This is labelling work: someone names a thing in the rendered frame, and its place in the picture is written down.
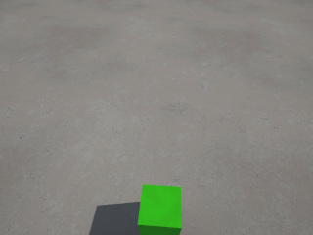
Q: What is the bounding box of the carton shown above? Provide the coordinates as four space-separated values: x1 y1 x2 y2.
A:
137 184 182 235

